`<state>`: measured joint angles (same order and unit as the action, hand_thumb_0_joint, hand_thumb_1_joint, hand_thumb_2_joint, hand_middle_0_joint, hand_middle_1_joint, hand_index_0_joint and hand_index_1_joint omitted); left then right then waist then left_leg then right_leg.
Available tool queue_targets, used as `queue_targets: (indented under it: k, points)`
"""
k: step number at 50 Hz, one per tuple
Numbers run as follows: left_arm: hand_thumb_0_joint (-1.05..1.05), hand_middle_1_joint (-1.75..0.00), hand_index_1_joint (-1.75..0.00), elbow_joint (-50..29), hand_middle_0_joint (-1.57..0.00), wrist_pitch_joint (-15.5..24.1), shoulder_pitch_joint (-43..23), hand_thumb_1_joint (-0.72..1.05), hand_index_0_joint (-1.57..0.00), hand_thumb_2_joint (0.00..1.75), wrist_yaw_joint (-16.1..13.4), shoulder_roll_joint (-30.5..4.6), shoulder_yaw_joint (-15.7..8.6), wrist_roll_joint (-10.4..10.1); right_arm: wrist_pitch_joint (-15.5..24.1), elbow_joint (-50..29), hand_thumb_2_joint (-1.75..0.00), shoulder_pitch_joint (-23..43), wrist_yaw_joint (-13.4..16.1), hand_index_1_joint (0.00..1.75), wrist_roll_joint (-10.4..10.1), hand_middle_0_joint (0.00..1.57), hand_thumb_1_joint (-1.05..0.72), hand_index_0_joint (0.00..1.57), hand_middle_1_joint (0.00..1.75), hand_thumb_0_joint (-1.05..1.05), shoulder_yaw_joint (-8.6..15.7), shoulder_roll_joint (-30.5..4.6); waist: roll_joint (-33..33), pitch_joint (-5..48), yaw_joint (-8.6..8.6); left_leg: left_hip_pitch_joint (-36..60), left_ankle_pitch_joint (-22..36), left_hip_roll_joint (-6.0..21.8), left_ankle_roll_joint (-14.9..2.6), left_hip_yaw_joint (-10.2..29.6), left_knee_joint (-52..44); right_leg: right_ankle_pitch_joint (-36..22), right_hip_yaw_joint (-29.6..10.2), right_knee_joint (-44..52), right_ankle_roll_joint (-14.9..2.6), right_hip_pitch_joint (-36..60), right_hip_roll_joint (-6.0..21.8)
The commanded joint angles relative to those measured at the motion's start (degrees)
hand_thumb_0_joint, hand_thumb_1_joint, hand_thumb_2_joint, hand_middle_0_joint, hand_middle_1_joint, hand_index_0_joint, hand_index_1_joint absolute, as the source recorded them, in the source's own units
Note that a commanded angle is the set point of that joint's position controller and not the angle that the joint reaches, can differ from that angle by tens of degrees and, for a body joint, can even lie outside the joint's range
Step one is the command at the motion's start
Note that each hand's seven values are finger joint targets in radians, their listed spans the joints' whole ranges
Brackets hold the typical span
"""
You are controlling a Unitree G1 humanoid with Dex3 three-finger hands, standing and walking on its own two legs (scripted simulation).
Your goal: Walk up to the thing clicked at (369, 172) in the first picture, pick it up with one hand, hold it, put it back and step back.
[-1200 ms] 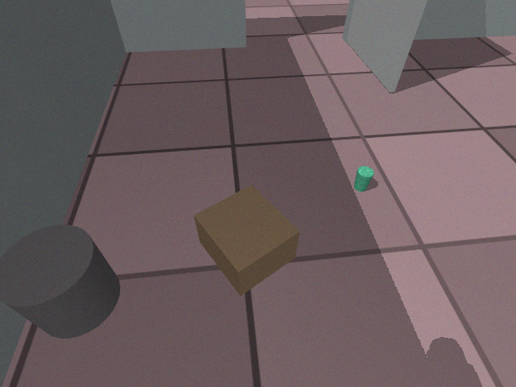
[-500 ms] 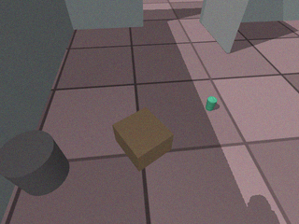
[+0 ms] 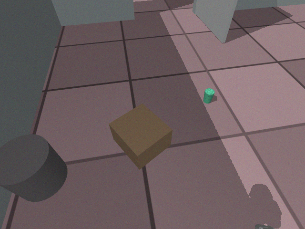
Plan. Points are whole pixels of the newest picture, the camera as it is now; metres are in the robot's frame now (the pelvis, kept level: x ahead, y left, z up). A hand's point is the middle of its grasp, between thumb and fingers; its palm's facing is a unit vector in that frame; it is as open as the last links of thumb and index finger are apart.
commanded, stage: walk up
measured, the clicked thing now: (208, 96) +1.29 -0.46 -0.72
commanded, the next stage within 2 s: none
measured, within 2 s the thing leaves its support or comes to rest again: neither
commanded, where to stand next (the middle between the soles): +0.04 +0.01 m, yaw -60 degrees
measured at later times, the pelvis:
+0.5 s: pelvis -0.01 +0.08 +0.00, yaw -25 degrees
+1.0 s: pelvis +0.01 +0.03 -0.01, yaw -43 degrees
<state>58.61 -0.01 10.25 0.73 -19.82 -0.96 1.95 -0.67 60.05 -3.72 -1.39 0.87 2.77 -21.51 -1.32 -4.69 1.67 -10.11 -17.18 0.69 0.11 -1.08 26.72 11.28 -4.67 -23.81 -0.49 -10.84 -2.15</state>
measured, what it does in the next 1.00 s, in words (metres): steps on the spot, turning right: right foot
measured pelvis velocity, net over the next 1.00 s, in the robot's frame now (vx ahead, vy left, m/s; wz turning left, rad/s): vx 0.01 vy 0.03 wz -0.76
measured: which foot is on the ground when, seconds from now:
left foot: down 0.00-0.70, up 0.72-1.00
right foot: down 0.00-0.20, up 0.22-0.66, down 0.68-1.00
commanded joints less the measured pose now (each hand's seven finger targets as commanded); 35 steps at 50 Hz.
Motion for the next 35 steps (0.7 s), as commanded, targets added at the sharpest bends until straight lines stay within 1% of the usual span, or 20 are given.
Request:
queue_targets:
  k: [1,2,6,8,9,10,11,12,13,14,16,19,22,24,26,30,32,33,34,35]
  points:
    - [0.00,-0.30,-0.30,-9.1,-0.20,1.1,-0.4,0.90,-0.20,0.90,-1.7,-19.7,-6.0,1.5,0.6,-8.3,-0.90,0.2,0.3,0.30,0.2,0.20,-0.90,0.20,0.30,0.00,4.2,-11.7,14.1,5.1,-1.58,-11.7,-15.9,-2.3,-0.31,8.1,16.9,-14.3,-31.1,6.3,-14.02,3.0,18.6]
    - [0.00,-0.30,-0.30,-10.7,-0.20,1.4,-0.1,0.90,-0.20,0.90,-1.9,-18.2,-5.8,1.5,0.4,-9.1,-0.90,-0.3,0.2,0.30,0.1,0.20,-0.90,0.20,0.30,0.00,4.4,-12.0,13.6,6.7,-1.94,-12.2,-14.8,-1.3,-0.75,9.9,17.1,-15.3,-30.9,5.2,-14.11,4.0,18.2]
    - [0.00,-0.30,-0.30,-14.6,-0.20,1.0,1.6,0.90,-0.20,0.90,-2.1,-15.6,-5.6,0.9,0.1,-12.1,-0.90,-1.3,0.3,0.30,0.6,0.20,-0.90,0.20,0.30,0.00,5.1,-11.3,9.3,11.7,-2.20,-6.0,-7.8,-3.0,-1.04,7.2,12.0,-20.2,-25.5,-0.2,-9.62,1.1,10.8]
    - [0.00,-0.30,-0.30,-16.8,-0.20,0.4,-1.7,0.90,-0.20,0.90,-1.6,-14.7,-5.1,0.4,0.3,-11.8,-0.90,-6.3,0.7,0.30,0.8,0.20,-0.90,0.20,0.30,0.00,5.3,-10.4,6.7,12.9,-5.77,7.0,-1.8,-3.0,-1.37,5.7,-3.1,-17.1,-19.7,-5.1,-6.01,-7.1,5.7]
    - [0.00,-0.30,-0.30,-18.7,-0.20,0.3,-3.2,0.90,-0.20,0.90,-1.5,-12.1,-4.3,0.1,0.6,-11.6,-0.90,-10.0,1.1,0.30,1.7,0.20,-0.90,0.20,0.30,0.00,6.4,-13.5,0.0,13.0,-8.29,16.9,-0.9,4.9,-3.21,13.7,-12.5,-8.8,-12.6,-12.9,-1.27,-17.7,0.0]
    - [0.00,-0.30,-0.30,-19.0,-0.20,0.1,-0.2,0.90,-0.20,0.90,-1.9,-8.9,-3.5,0.0,0.8,-13.3,-0.90,-7.1,1.7,0.30,1.8,0.20,-0.90,0.20,0.30,0.00,7.3,-17.3,-14.4,11.6,-5.81,19.8,11.5,17.8,-6.46,27.4,-12.1,17.9,-5.1,-24.1,1.34,-26.4,-8.7]
    - [0.00,-0.30,-0.30,-18.0,-0.20,-0.3,3.3,0.90,-0.20,0.90,-2.4,-13.6,-4.8,0.6,0.7,-16.1,-0.90,-2.9,1.8,0.30,1.8,0.20,-0.90,0.20,0.30,0.00,7.5,-17.6,-11.1,10.5,-4.44,12.8,14.9,24.3,-12.09,26.6,-9.1,22.3,-4.4,-31.9,2.40,-24.8,-2.9]
    - [0.00,-0.30,-0.30,-17.3,-0.20,-0.8,6.1,0.90,-0.20,0.90,-2.2,-15.1,-5.1,0.5,0.7,-17.6,-0.90,-0.4,1.5,0.30,1.4,0.20,-0.90,0.20,0.30,0.00,7.8,-18.3,-12.0,8.8,-3.48,5.2,7.4,26.8,-16.47,27.5,-11.8,21.7,-2.5,-36.8,2.63,-21.1,0.7]
    - [0.00,-0.30,-0.30,-16.4,-0.20,-1.1,5.5,0.90,-0.20,0.90,-1.7,-16.3,-5.7,0.4,0.8,-18.4,-0.90,1.6,1.2,0.30,1.2,0.20,-0.90,0.20,0.30,0.00,7.3,-16.3,-8.3,4.2,-2.63,0.3,8.4,23.9,-15.80,23.8,-13.3,18.8,-1.6,-39.2,2.33,-19.0,1.6]
    - [0.00,-0.30,-0.30,-15.6,-0.20,-1.3,5.5,0.90,-0.20,0.90,-1.0,-16.4,-6.2,0.2,1.0,-18.5,-0.90,1.9,1.2,0.30,1.2,0.20,-0.90,0.20,0.30,0.00,6.5,-14.2,-5.4,2.1,-1.72,-1.0,9.9,19.2,-12.78,18.2,-12.9,16.0,-2.0,-40.1,1.81,-18.3,1.8]
    - [0.00,-0.30,-0.30,-15.7,-0.20,-1.4,3.9,0.90,-0.20,0.90,0.7,-15.1,-5.8,-1.7,2.0,-18.2,-0.90,-3.2,1.9,0.30,0.1,0.20,-0.90,0.20,0.30,0.00,5.9,-12.7,-3.8,1.0,-2.48,2.1,12.2,12.3,-4.67,10.3,-9.7,6.8,-4.1,-37.0,-0.29,-21.0,1.9]
    - [0.00,-0.30,-0.30,-17.1,-0.20,-1.4,4.0,0.90,-0.20,0.90,1.7,-12.6,-4.7,-1.7,2.5,-17.8,-0.90,-9.4,1.6,0.30,-0.2,0.20,-0.90,0.20,0.30,0.00,6.0,-14.1,-8.7,1.8,-4.74,7.6,15.1,10.5,0.06,6.4,-8.9,3.6,-1.3,-31.6,0.56,-21.7,0.8]
    - [0.00,-0.30,-0.30,-18.5,-0.20,-1.4,1.4,0.90,-0.20,0.90,1.6,-12.1,-4.6,-1.4,2.7,-19.4,-0.90,-11.0,0.9,0.30,0.4,0.20,-0.90,0.20,0.30,0.00,6.5,-15.0,-10.3,1.9,-5.77,8.2,13.0,14.2,-3.22,6.2,-10.4,5.3,1.3,-26.6,1.24,-21.5,1.8]
    - [0.00,-0.30,-0.30,-19.5,-0.20,-1.2,-1.5,0.90,-0.20,0.90,1.4,-13.0,-4.8,-1.1,2.5,-19.8,-0.90,-14.1,0.6,0.30,0.9,0.20,-0.90,0.20,0.30,0.00,6.7,-15.5,-9.5,1.6,-7.38,8.6,15.7,15.6,-3.79,5.9,-10.2,7.8,3.1,-23.7,1.12,-20.9,2.6]
    - [0.00,-0.30,-0.30,-20.3,-0.20,-0.9,-2.2,0.90,-0.20,0.90,1.4,-12.7,-4.8,-0.8,2.4,-20.4,-0.90,-14.9,0.4,0.30,1.0,0.20,-0.90,0.20,0.30,0.00,7.0,-16.1,-8.5,2.3,-7.42,9.5,20.0,17.1,-5.26,4.6,-8.1,11.0,4.7,-20.0,0.54,-18.9,3.3]
    - [0.00,-0.30,-0.30,-19.6,-0.20,-0.3,-0.3,0.90,-0.20,0.90,1.5,-11.9,-5.0,-0.5,1.9,-21.2,-0.90,-14.9,0.3,0.30,0.6,0.20,-0.90,0.20,0.30,0.00,6.8,-16.2,-7.2,4.9,-6.38,7.2,25.7,16.9,-6.00,-0.4,-1.4,10.6,7.3,-12.2,-0.92,-9.9,1.9]
    - [0.00,-0.30,-0.30,-18.3,-0.20,0.1,3.9,0.90,-0.20,0.90,1.2,-11.5,-5.4,-0.3,1.5,-22.2,-0.90,-12.0,0.2,0.30,-0.1,0.20,-0.90,0.20,0.30,0.00,6.7,-16.2,-6.0,7.0,-3.33,4.8,22.8,16.7,-7.31,-2.4,4.8,6.3,7.3,-3.2,-2.57,-2.8,1.6]
    - [0.00,-0.30,-0.30,-16.8,-0.20,0.8,9.0,0.90,-0.20,0.90,0.7,-13.7,-6.3,-0.1,1.4,-23.0,-0.90,-10.6,0.0,0.30,-0.6,0.20,-0.90,0.20,0.30,0.00,6.0,-14.6,-1.3,10.2,-0.17,0.2,20.5,13.9,-5.83,-5.5,14.4,3.6,4.7,2.5,-4.53,7.2,2.0]
    - [0.00,-0.30,-0.30,-16.4,-0.20,1.6,12.4,0.90,-0.20,0.90,0.0,-18.6,-8.0,0.2,1.5,-23.8,-0.90,-12.0,-0.1,0.30,-1.0,0.20,-0.90,0.20,0.30,0.00,4.5,-10.4,11.9,12.4,1.67,-12.0,8.6,7.3,-2.70,-8.0,27.7,2.8,-11.5,6.1,-7.29,17.0,10.4]
    - [0.00,-0.30,-0.30,-18.4,-0.20,2.1,10.4,0.90,-0.20,0.90,-0.6,-20.4,-8.3,0.1,1.2,-24.2,-0.90,-12.5,-0.1,0.30,-1.1,0.20,-0.90,0.20,0.30,0.00,3.0,-7.5,17.5,9.8,0.98,-28.2,-13.8,-0.4,0.49,-5.5,33.6,-4.7,-28.4,5.9,-12.09,23.3,19.7]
